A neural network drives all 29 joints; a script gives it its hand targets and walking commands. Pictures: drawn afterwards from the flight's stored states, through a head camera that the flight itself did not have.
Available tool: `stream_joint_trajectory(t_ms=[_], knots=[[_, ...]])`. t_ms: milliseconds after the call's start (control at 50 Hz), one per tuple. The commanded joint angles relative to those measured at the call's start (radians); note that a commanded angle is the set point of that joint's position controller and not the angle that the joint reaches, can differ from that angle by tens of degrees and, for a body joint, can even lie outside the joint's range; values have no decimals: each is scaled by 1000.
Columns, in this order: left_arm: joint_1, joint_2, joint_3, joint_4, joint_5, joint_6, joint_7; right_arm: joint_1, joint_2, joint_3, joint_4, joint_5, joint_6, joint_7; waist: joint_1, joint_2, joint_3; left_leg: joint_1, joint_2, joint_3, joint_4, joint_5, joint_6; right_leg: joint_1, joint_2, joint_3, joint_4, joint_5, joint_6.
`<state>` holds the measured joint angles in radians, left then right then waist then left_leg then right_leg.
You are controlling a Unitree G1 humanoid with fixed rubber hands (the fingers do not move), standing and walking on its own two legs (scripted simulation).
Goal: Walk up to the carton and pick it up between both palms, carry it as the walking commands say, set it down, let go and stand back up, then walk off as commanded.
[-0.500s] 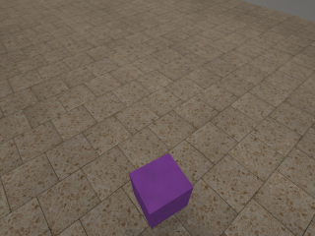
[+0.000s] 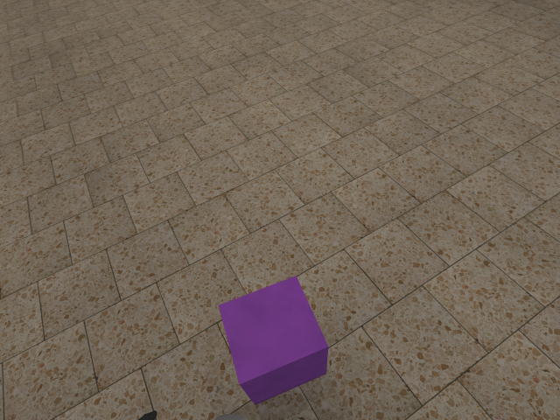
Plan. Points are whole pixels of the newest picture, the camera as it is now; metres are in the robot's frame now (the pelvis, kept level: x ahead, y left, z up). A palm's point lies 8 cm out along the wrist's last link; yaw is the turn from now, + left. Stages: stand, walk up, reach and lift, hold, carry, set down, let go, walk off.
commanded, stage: walk up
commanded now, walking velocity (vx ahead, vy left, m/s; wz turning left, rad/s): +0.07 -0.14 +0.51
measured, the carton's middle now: (275, 341) +0.43 +0.09 -0.63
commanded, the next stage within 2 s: none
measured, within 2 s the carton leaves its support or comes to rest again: neither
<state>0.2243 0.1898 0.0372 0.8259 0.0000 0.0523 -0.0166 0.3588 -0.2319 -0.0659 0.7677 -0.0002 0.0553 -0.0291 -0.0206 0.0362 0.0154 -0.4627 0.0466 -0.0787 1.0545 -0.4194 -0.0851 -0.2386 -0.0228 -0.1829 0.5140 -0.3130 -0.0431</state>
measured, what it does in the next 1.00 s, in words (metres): steps on the spot, turning left: left foot, then right foot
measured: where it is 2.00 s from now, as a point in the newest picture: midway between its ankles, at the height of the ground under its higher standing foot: outside the picture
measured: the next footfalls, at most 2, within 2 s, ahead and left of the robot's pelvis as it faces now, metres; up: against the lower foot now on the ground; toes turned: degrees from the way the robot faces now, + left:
left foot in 0.30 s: +0.03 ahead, +0.06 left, +0.00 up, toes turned +13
right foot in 0.48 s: +0.09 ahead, -0.21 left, +0.00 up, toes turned +2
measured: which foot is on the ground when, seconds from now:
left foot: up 0.00-0.28, down 0.30-0.48, up 0.50-1.00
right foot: down 0.00-0.26, up 0.28-0.46, down 0.48-1.00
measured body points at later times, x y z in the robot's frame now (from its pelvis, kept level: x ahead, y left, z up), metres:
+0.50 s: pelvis +0.02 -0.11 -0.02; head +0.04 -0.12 +0.43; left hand +0.09 +0.16 -0.14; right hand +0.13 -0.36 -0.16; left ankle -0.01 +0.05 -0.74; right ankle +0.05 -0.22 -0.74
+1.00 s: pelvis +0.01 -0.08 +0.00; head +0.04 -0.10 +0.44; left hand +0.02 +0.20 -0.12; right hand +0.16 -0.30 -0.15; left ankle -0.08 +0.07 -0.66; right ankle +0.05 -0.22 -0.74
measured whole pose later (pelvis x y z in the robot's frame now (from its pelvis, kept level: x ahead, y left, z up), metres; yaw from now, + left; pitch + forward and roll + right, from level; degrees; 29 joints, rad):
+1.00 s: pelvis +0.01 -0.08 +0.00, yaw +15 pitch +0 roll +2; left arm 0.25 0.21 0.04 0.82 0.00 0.04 0.02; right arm 0.23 -0.25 -0.07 0.77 0.00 0.11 0.04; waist -0.02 0.05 0.06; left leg -0.44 0.05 -0.02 1.08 -0.39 -0.04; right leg -0.27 -0.18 -0.17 0.56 -0.27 0.03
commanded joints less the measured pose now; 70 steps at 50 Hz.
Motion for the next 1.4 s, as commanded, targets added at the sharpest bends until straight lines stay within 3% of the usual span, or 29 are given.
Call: stream_joint_trajectory(t_ms=[0,120,160,180,200,220,240,260,300,320,400,420,440,460,520,560,660,860,960,1000,1020,1040,1060,1100,1160,1180,1280,1340,1380], knots=[[20,147,41,-106,16,-33,46,98,-120,-56,7,-30,23,14,0,-193,-10,-158,3,156,167,89,22,281,-258,1,-106,760,130],[33,167,55,-100,14,-13,57,57,-98,-40,-12,-24,29,20,3,-286,-17,-80,-27,260,-98,0,18,356,-250,-90,-108,1115,219],[-90,199,76,-127,17,-5,55,188,-115,-51,16,-29,19,4,-75,-325,-68,186,-88,352,-324,-55,35,274,-191,-191,-42,1401,281],[-158,234,97,-144,19,-1,56,321,-139,-70,35,-34,8,-12,-162,-349,-99,341,-73,335,-500,-58,132,182,-117,-217,225,1575,357],[-225,238,97,-172,27,-4,52,417,-165,-80,54,-45,-6,-22,-249,-265,-112,504,-43,264,-699,138,221,1,-25,-191,506,1422,348],[-214,164,93,-173,21,-6,46,360,-173,-68,61,-30,-21,-32,-216,102,-66,518,171,-116,-713,534,270,-255,10,29,874,99,183],[-155,103,54,-196,29,5,40,168,-235,-62,16,-27,-19,-36,-104,231,-42,338,344,-343,-670,753,320,-367,-6,204,933,-325,118],[-124,132,63,-163,26,24,29,35,-242,-70,-20,-30,-31,-32,-22,177,54,-13,384,-397,-669,504,336,-207,-103,394,979,-376,72],[-69,116,38,-147,32,22,12,-222,-215,-40,-86,-45,-40,-14,58,228,128,-208,287,-297,-794,-99,262,-111,-97,307,737,-235,10],[-91,129,22,-140,25,29,3,-297,-237,-32,-78,-41,-35,-16,67,346,202,-221,261,-254,-861,-56,220,-40,-46,219,555,-227,34],[-27,120,17,-110,19,-6,11,-107,-208,-33,-49,-25,-25,10,51,216,119,-4,77,-159,-652,224,145,123,-11,99,-46,51,99],[70,161,26,-72,23,-20,29,-64,-171,-23,-34,-20,-27,11,87,124,25,-35,14,-104,-494,155,111,288,-96,143,-146,170,100],[216,309,59,-27,26,-35,43,-31,-112,-20,-28,-9,-18,20,106,-128,-99,-184,-90,-8,-146,-134,36,410,-461,488,-170,527,55],[230,383,68,-18,23,-26,50,-45,-141,-35,-32,-5,1,16,87,-207,-123,-172,-53,-16,112,-240,0,309,-637,585,-151,747,-28],[74,286,62,-42,10,-14,63,-97,-134,-33,-30,-13,28,43,13,-149,28,-180,-21,-74,205,-65,-3,156,-474,360,-191,544,57],[49,250,55,-51,6,-14,69,-32,-136,-24,-8,-18,37,62,-9,-217,28,-131,-45,-11,241,27,2,141,-379,228,-132,622,123],[140,245,52,-37,8,-30,67,-72,-132,-20,-9,-30,44,68,38,-257,-84,-165,-52,43,245,86,-20,292,-363,173,-87,759,98],[50,272,71,-62,20,-21,60,-185,-119,-5,-44,-32,40,79,76,-341,32,-206,25,67,86,36,-32,186,-452,163,-216,238,-100],[-94,256,78,-72,30,-20,37,-87,-70,17,-11,-14,-11,70,6,-345,-63,88,28,134,-375,51,18,96,-364,40,-126,55,-36],[-86,210,79,-42,32,-2,30,85,-92,9,64,-18,-48,57,-80,-174,-127,347,20,125,-577,175,52,-17,-237,-45,144,-95,7],[-62,131,43,-66,43,-2,19,186,-203,-22,91,-44,-59,48,-127,113,-132,400,154,-167,-688,-52,107,-222,-110,-14,370,-273,21],[-114,109,33,-119,40,3,0,148,-302,-43,70,-56,-59,39,-102,289,-21,243,313,-571,-897,-390,148,-376,-5,80,537,-316,44],[-108,134,37,-142,27,10,-9,20,-314,-48,31,-57,-58,37,-34,328,99,37,338,-653,-1030,-581,172,-348,-22,173,613,-231,52],[-64,142,39,-86,21,22,-4,-115,-223,-32,4,-39,-58,24,2,236,152,13,251,-453,-988,-333,166,-238,-52,186,579,-119,57],[22,138,36,-33,0,31,-11,-156,-175,-1,-13,-25,-71,10,20,269,111,83,193,-268,-837,158,110,-158,-43,212,521,-81,82],[6,124,27,-48,4,28,-9,-163,-153,6,-14,-27,-74,10,13,297,75,124,163,-206,-804,302,145,-123,-28,183,446,-104,81],[-2,86,-3,-65,-1,-5,7,-21,-149,5,17,-19,-65,0,-41,247,-138,487,167,-148,-583,984,220,-78,30,116,66,-200,75],[112,92,-7,-10,-5,-32,14,-65,-110,9,16,-13,-61,0,26,194,-179,346,111,-117,-522,729,183,178,-38,133,-212,183,56],[99,184,23,-10,-1,-39,18,-86,-44,30,-8,1,-65,2,30,-86,-174,182,-5,1,-472,368,103,304,-217,230,-125,663,1]])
